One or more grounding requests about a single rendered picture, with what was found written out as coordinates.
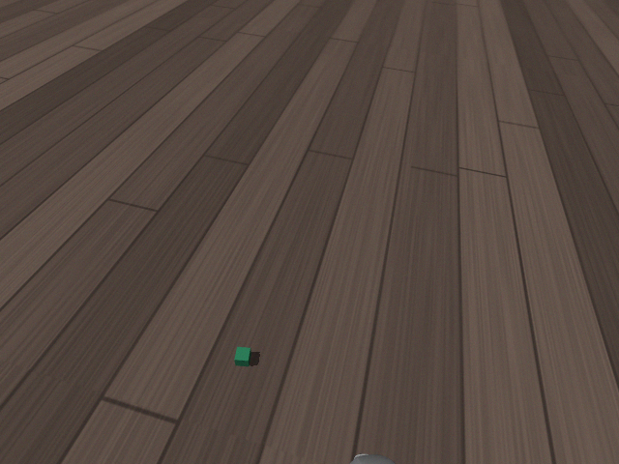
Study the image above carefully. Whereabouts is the cube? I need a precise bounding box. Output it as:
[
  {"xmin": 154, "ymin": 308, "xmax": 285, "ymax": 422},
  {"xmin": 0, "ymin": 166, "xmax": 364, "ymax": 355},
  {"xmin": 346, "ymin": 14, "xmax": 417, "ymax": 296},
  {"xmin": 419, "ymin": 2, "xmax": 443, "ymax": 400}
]
[{"xmin": 234, "ymin": 347, "xmax": 251, "ymax": 366}]

